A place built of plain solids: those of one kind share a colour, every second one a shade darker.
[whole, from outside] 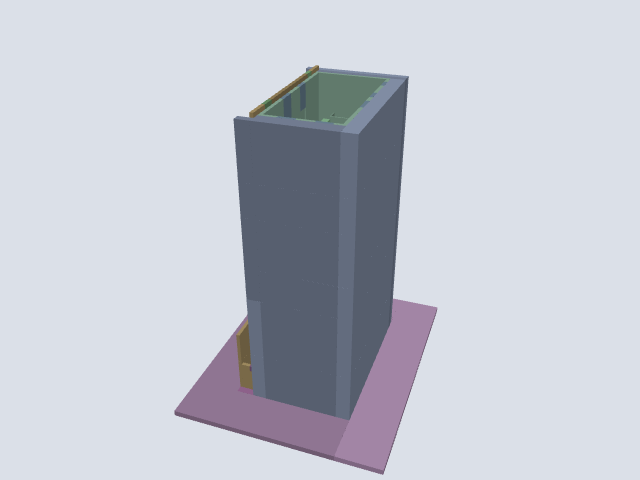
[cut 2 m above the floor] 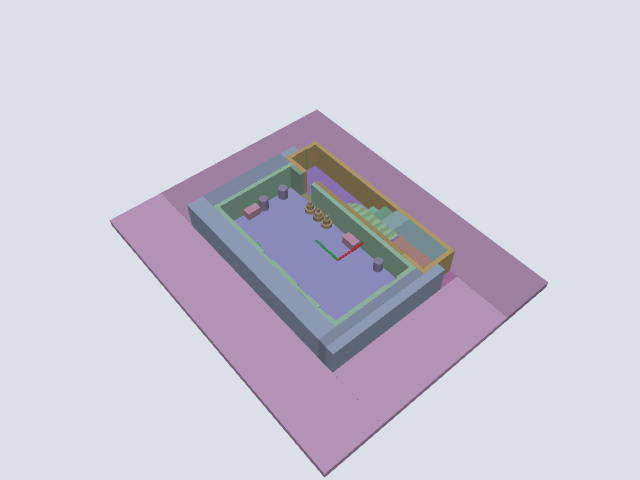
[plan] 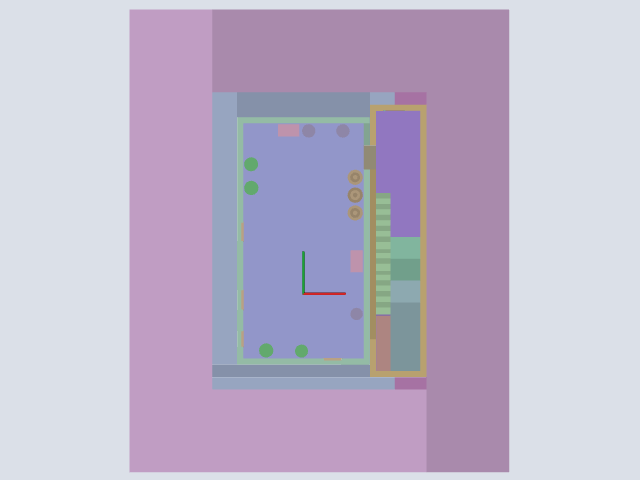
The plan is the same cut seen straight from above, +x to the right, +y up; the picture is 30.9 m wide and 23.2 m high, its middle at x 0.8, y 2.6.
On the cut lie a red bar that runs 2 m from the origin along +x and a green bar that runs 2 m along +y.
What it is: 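A harbour's pilots' and signal tower of tall halls, each with a gallery across one end and a long, narrow stair open to the hall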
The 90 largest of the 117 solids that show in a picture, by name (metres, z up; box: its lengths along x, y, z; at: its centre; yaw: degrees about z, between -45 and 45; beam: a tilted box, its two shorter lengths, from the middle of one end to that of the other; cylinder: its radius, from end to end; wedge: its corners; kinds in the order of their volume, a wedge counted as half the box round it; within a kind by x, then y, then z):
{
 "wall_fill_1": {"box": [1.2, 13.16, 4.92], "at": [-3.81, 3.16, 2.11]},
 "wall_fill_2": {"box": [1.2, 13.16, 5.7], "at": [-3.81, 3.16, 7.42]},
 "wall_fill_3": {"box": [1.2, 13.16, 2.91], "at": [-3.81, 3.16, 11.73]},
 "wall_fill_4": {"box": [1.2, 13.16, 4.45], "at": [-3.81, 3.16, 15.41]},
 "wall_fill_5": {"box": [1.2, 13.16, 2.87], "at": [-3.81, 3.16, 19.06]},
 "wall_fill_6": {"box": [1.2, 13.16, 4.68], "at": [-3.81, 3.16, 22.84]},
 "wall_fill_7": {"box": [7.62, 0.6, 4.92], "at": [-0.6, -3.73, 2.11]},
 "wall_fill_8": {"box": [7.62, 0.6, 5.7], "at": [-0.6, -3.73, 7.42]},
 "wall_fill_9": {"box": [7.62, 0.6, 4.45], "at": [-0.6, -3.73, 15.41]},
 "wall_fill_10": {"box": [7.62, 0.6, 2.87], "at": [-0.6, -3.73, 19.06]},
 "wall_fill_11": {"box": [7.62, 0.6, 4.68], "at": [-0.6, -3.73, 22.84]},
 "wall_fill_12": {"box": [8.82, 0.6, 4.92], "at": [0.0, -4.33, 2.11]},
 "wall_fill_13": {"box": [8.82, 0.6, 5.7], "at": [0.0, -4.33, 7.42]},
 "wall_fill_14": {"box": [8.82, 0.6, 4.45], "at": [0.0, -4.33, 15.41]},
 "wall_fill_15": {"box": [8.82, 0.6, 2.87], "at": [0.0, -4.33, 19.06]},
 "wall_fill_16": {"box": [8.82, 0.6, 4.68], "at": [0.0, -4.33, 22.84]},
 "wall_fill_17": {"box": [6.42, 1.2, 4.92], "at": [0.0, 9.14, 2.11]},
 "wall_fill_18": {"box": [6.42, 1.2, 5.7], "at": [0.0, 9.14, 7.42]},
 "wall_fill_19": {"box": [6.42, 1.2, 2.91], "at": [0.0, 9.14, 11.73]},
 "wall_fill_20": {"box": [6.42, 1.2, 4.45], "at": [0.0, 9.14, 15.41]},
 "wall_fill_21": {"box": [6.42, 1.2, 2.87], "at": [0.0, 9.14, 19.06]},
 "wall_fill_22": {"box": [6.42, 1.2, 4.68], "at": [0.0, 9.14, 22.84]},
 "wall_fill_23": {"box": [1.2, 0.6, 4.92], "at": [3.81, 9.44, 2.11]},
 "wall_fill_24": {"box": [1.2, 0.6, 5.7], "at": [3.81, 9.44, 7.42]},
 "wall_fill_25": {"box": [1.2, 0.6, 2.91], "at": [3.81, 9.44, 11.73]},
 "wall_fill_26": {"box": [1.2, 0.6, 4.45], "at": [3.81, 9.44, 15.41]},
 "wall_fill_27": {"box": [1.2, 0.6, 2.87], "at": [3.81, 9.44, 19.06]},
 "wall_fill_28": {"box": [1.2, 0.6, 4.68], "at": [3.81, 9.44, 22.84]},
 "ground_garden_1": {"box": [4.0, 22.37, 0.5], "at": [-6.41, 2.56, -0.27]},
 "ground_garden_2": {"box": [10.36, 4.0, 0.5], "at": [0.77, -6.63, -0.27]},
 "ground_garden_3": {"box": [10.36, 4.0, 0.5], "at": [0.77, 11.74, -0.27]},
 "ground_garden_4": {"box": [4.0, 22.37, 0.5], "at": [7.95, 2.56, -0.27]},
 "wall_yard_1": {"box": [0.3, 1.83, 25.67], "at": [3.36, -3.11, 12.69]},
 "wall_yard_2": {"box": [0.3, 0.91, 5.07], "at": [3.36, -1.74, 2.39]},
 "wall_yard_3": {"box": [0.3, 7.29, 25.67], "at": [3.36, 2.36, 12.69]},
 "wall_yard_4": {"box": [0.3, 1.97, 25.67], "at": [3.36, 8.16, 12.69]},
 "wall_yard_5": {"box": [0.63, 0.3, 2.77], "at": [3.53, 8.99, 1.23]},
 "wall_yard_6": {"box": [1.05, 0.26, 2.1], "at": [4.37, 9.01, 1.05]},
 "wall_yard_7": {"box": [2.74, 0.3, 3.05], "at": [4.58, -3.88, 1.37]},
 "wall_yard_8": {"box": [1.05, 0.3, 2.77], "at": [5.42, 8.99, 1.23]},
 "wall_yard_9": {"box": [0.3, 13.17, 3.05], "at": [5.8, 2.56, 1.37]},
 "wall_yard_10": {"box": [0.3, 13.17, 2.9], "at": [5.8, 2.56, 4.35]},
 "wall_1": {"box": [0.3, 0.86, 4.92], "at": [-3.06, -2.99, 2.11]},
 "wall_2": {"box": [0.3, 1.05, 4.92], "at": [-3.06, -1.28, 2.11]},
 "wall_3": {"box": [0.3, 2.38, 4.92], "at": [-3.06, 1.36, 2.11]},
 "wall_4": {"box": [0.3, 5.1, 4.92], "at": [-3.06, 5.99, 2.11]},
 "wall_5": {"box": [0.3, 4.05, 4.68], "at": [-3.06, 6.51, 22.84]},
 "wall_6": {"box": [4.2, 0.3, 4.92], "at": [-1.11, -3.27, 2.11]},
 "wall_7": {"box": [3.31, 0.1, 1.0], "at": [-0.07, -2.17, 21.35]},
 "wall_8": {"box": [6.42, 0.3, 4.68], "at": [0.0, -3.27, 22.84]},
 "wall_9": {"box": [6.42, 0.3, 4.92], "at": [0.0, 8.39, 2.11]},
 "wall_10": {"box": [1.37, 0.3, 4.92], "at": [2.52, -3.27, 2.11]},
 "wall_11": {"box": [0.3, 3.42, 4.68], "at": [3.06, -1.72, 22.84]},
 "wall_12": {"box": [0.3, 9.43, 4.92], "at": [3.06, 1.29, 2.11]},
 "wall_13": {"box": [0.3, 1.87, 4.68], "at": [3.06, 2.14, 22.84]},
 "wall_14": {"box": [0.3, 3.96, 4.68], "at": [3.06, 6.55, 22.84]},
 "wall_15": {"box": [0.3, 1.36, 4.92], "at": [3.06, 7.85, 2.11]},
 "wall_16": {"box": [0.2, 1.21, 1.41], "at": [3.11, 0.6, 22.45]},
 "floor_1": {"box": [5.82, 11.36, 0.35], "at": [0.0, 2.56, -0.18]},
 "wall_terr_1": {"box": [1.44, 3.31, 3.19], "at": [4.93, -2.07, 1.54]},
 "wall_terr_2": {"box": [1.44, 1.05, 2.33], "at": [4.93, 0.11, 1.11]},
 "step_1": {"box": [0.69, 0.35, 4.76], "at": [3.86, -0.83, 2.33]},
 "step_2": {"box": [0.69, 0.35, 4.54], "at": [3.86, -0.57, 2.22]},
 "step_3": {"box": [0.69, 0.35, 4.33], "at": [3.86, -0.3, 2.11]},
 "step_4": {"box": [0.69, 0.35, 4.12], "at": [3.86, -0.04, 2.01]},
 "step_5": {"box": [0.69, 0.35, 3.9], "at": [3.86, 0.22, 1.9]},
 "step_6": {"box": [0.69, 0.35, 3.69], "at": [3.86, 0.49, 1.79]},
 "step_7": {"box": [0.69, 0.35, 3.47], "at": [3.86, 0.75, 1.69]},
 "step_8": {"box": [0.69, 0.35, 3.26], "at": [3.86, 1.01, 1.58]},
 "step_9": {"box": [0.69, 0.35, 3.05], "at": [3.86, 1.28, 1.47]},
 "step_10": {"box": [0.69, 0.35, 2.83], "at": [3.86, 1.54, 1.37]},
 "step_11": {"box": [0.69, 0.35, 2.62], "at": [3.86, 1.8, 1.26]},
 "step_12": {"box": [0.69, 0.35, 2.4], "at": [3.86, 2.07, 1.15]},
 "step_13": {"box": [0.69, 0.35, 2.19], "at": [3.86, 2.33, 1.04]},
 "step_14": {"box": [0.69, 0.35, 1.98], "at": [3.86, 2.59, 0.94]},
 "step_15": {"box": [0.69, 0.35, 1.76], "at": [3.86, 2.86, 0.83]},
 "step_16": {"box": [0.69, 0.35, 1.55], "at": [3.86, 3.12, 0.72]},
 "step_17": {"box": [0.69, 0.35, 1.33], "at": [3.86, 3.38, 0.62]},
 "wall_pier_out_1": {"box": [0.69, 2.67, 4.72], "at": [3.86, -2.4, 2.31]},
 "wall_pier_out_2": {"box": [0.16, 2.79, 4.97], "at": [4.28, -2.33, 2.44]},
 "floor_yard_1": {"box": [2.14, 12.57, 0.35], "at": [4.58, 2.56, -0.18]},
 "wall_over_yard_1": {"box": [0.3, 1.17, 23.02], "at": [3.36, 6.59, 14.01]},
 "wall_head_1": {"box": [0.3, 1.21, 2.02], "at": [3.06, 0.6, 24.17]},
 "wall_head_2": {"box": [0.3, 1.5, 2.03], "at": [3.06, 3.82, 24.16]},
 "floor_quay_1": {"box": [2.44, 0.6, 0.5], "at": [4.73, -4.33, -0.27]},
 "floor_quay_2": {"box": [2.44, 0.6, 0.5], "at": [4.73, 9.44, -0.27]},
 "chest_1": {"box": [1.03, 0.59, 0.61], "at": [-0.71, 7.9, 0.29]},
 "chest_2": {"box": [0.59, 1.06, 0.65], "at": [2.57, 1.57, 0.31]},
 "barrel_1": {"cylinder": 0.32, "from": [0.25, 7.87, -0.02], "to": [0.25, 7.87, 0.92]},
 "barrel_2": {"cylinder": 0.32, "from": [1.91, 7.87, -0.02], "to": [1.91, 7.87, 0.87]}
}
